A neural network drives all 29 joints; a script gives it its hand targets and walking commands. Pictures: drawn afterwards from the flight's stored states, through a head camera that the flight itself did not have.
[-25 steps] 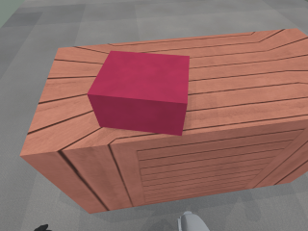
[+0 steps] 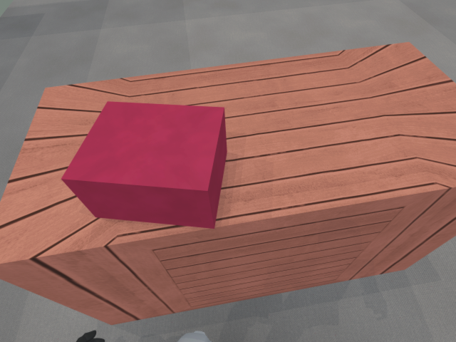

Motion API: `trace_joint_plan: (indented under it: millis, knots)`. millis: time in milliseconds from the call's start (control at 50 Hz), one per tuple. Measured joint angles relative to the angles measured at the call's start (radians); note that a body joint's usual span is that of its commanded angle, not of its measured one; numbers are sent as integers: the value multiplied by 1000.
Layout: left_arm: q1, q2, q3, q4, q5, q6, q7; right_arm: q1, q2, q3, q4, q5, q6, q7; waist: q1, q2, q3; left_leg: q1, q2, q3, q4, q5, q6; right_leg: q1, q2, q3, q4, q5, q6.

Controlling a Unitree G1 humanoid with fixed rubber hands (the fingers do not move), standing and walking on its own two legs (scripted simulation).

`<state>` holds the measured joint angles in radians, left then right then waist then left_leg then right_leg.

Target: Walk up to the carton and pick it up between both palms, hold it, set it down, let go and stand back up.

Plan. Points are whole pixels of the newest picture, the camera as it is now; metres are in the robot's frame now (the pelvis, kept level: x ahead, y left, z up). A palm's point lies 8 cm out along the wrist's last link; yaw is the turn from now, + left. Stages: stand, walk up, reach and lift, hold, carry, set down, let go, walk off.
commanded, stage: walk up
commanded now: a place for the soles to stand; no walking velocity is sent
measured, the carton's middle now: (159, 163) +0.47 +0.18 +0.01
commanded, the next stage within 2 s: none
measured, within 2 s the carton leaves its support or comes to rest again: neither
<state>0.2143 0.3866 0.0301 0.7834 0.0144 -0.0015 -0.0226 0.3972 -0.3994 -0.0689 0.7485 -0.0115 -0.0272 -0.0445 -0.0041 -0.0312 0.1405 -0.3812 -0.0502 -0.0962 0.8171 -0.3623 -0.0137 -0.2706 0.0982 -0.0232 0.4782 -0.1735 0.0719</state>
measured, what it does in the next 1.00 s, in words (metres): steps to the left: left foot, then right foot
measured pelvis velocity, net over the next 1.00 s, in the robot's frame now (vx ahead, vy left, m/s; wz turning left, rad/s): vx -0.01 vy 0.14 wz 0.15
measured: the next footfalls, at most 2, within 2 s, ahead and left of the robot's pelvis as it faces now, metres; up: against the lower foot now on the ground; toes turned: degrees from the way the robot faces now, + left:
left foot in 0.06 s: +0.09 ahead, +0.13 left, +0.00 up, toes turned -6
right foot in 0.20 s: +0.03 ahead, -0.12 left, +0.00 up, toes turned +4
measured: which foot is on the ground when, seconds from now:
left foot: up 0.00-0.04, down 0.06-0.20, up 0.22-0.64, down 0.66-1.00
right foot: down 0.00-0.04, up 0.06-0.18, down 0.20-0.70, up 0.72-1.00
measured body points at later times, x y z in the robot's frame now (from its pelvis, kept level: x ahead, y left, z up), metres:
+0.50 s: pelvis -0.01 +0.00 -0.05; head +0.03 -0.04 +0.40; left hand +0.07 +0.35 -0.11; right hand +0.10 -0.30 -0.18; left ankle +0.00 +0.15 -0.70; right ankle -0.01 -0.12 -0.74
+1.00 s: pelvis -0.01 +0.14 -0.04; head +0.03 +0.15 +0.41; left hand +0.03 +0.50 -0.14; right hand +0.12 -0.17 -0.14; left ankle +0.04 +0.20 -0.74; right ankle +0.02 -0.02 -0.68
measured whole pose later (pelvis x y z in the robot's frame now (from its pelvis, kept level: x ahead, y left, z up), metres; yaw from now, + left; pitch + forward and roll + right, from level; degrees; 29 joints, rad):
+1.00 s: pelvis -0.01 +0.14 -0.04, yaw +8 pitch -5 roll -2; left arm 0.22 0.47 0.03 0.80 0.01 0.02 0.06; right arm 0.26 -0.40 -0.07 0.75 -0.03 -0.02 -0.03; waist -0.01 0.02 0.18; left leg -0.40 -0.15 -0.07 0.83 -0.34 0.09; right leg -0.49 -0.02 0.03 1.20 -0.44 -0.02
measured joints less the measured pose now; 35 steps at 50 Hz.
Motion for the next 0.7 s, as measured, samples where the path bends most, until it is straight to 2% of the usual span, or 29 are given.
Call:
trace_joint_plan:
  millis: [20, 40, 60, 100, 140, 180, 200, 220, 240, 300, 380, 560, 600, 660, 680, 700]
  knots:
    - [-11, 7, 0, 0, 0, 5, 1, 21, -1, 0, 0, 0, -4, -5, -1, 0, 0, 51, 2, 2, -128, 37, 6, -11, 11, -6, 25, 2, 41]
    - [-24, 16, 0, -5, 0, 10, 3, 42, -7, -1, 0, 0, -7, -13, -2, 5, 2, 102, 10, 1, -252, 97, 29, -54, 28, -9, 111, -5, 59]
    - [-42, 28, 1, -10, 0, 11, 8, 55, -6, -1, 3, 0, -1, -23, -3, -6, 14, 120, 9, 4, -288, 152, 33, -106, 28, -5, 245, -73, 54]
    - [-82, 43, 0, -10, 0, 11, 15, 56, 7, 0, 4, -1, 21, -28, -4, -47, 61, 117, -22, 6, -203, 119, 10, -135, -9, 9, 416, -216, 2]
    - [-75, 37, 0, -10, 0, 11, 15, 42, 6, 0, 4, -3, 33, -28, -4, -48, 54, 92, -27, 5, -122, 61, 6, -138, -24, 37, 517, -332, -61]
    - [-45, 28, -1, -10, 0, 11, 15, -8, 2, 0, 3, -9, 40, -28, -2, -26, 22, 30, -18, 6, -27, 8, 6, -110, -49, 77, 542, -343, -104]
    - [-31, 31, 0, -10, 0, 11, 15, -38, 2, 0, 2, -10, 38, -25, -1, -22, 5, -11, -21, 7, 22, -14, 5, -73, -80, 96, 478, -344, -110]
    - [-26, 33, 0, -5, 0, 12, 18, -79, 2, 0, 3, -10, 36, -21, -2, -12, 8, -45, -20, 2, 73, -31, 5, -65, -85, 92, 459, -404, -108]
    - [-25, 27, -1, 4, 0, 12, 21, -117, 2, 0, 3, -10, 35, -18, -3, 5, 28, -58, -21, -6, 117, -55, 5, -73, -78, 83, 488, -411, -108]
    - [-13, -10, 0, 21, 0, 9, 40, -148, 2, 0, 4, -16, 40, 3, -2, 58, 34, -79, -42, -7, 234, -78, 5, -59, -79, 56, 493, -373, -106]
    - [6, -8, 0, 20, 0, -2, 71, -149, 1, 0, 4, -21, 64, 21, -3, 87, 22, -86, -56, -8, 328, -78, 5, -41, -96, 55, 452, -354, -95]
    - [6, 54, 0, 20, 0, -35, 87, -149, 1, 0, 3, -26, 83, 41, -3, 99, 27, -87, -24, -9, 318, -96, 5, -40, -146, 55, 440, -360, -44]
    - [6, 53, 0, 21, 0, -39, 87, -149, 1, 0, 3, -26, 75, 43, -4, 100, 27, -87, -10, -9, 280, -122, 5, -39, -159, 55, 440, -364, -33]
    - [6, 53, 0, 21, 0, -40, 87, -148, 1, 0, 2, -26, 55, 51, -4, 101, 27, -72, 20, -9, 133, -122, 5, -40, -179, 54, 444, -371, -13]
    - [4, 55, 0, 21, 0, -40, 87, -149, 1, 0, 3, -26, 48, 53, -3, 88, 35, -71, 5, 2, 130, -89, 8, -39, -199, 55, 459, -374, -16]
    - [3, 58, 0, 21, 0, -40, 87, -147, 1, 0, 3, -26, 40, 54, -4, 69, 42, -69, -19, 17, 140, -74, 19, -54, -228, 55, 510, -348, -40]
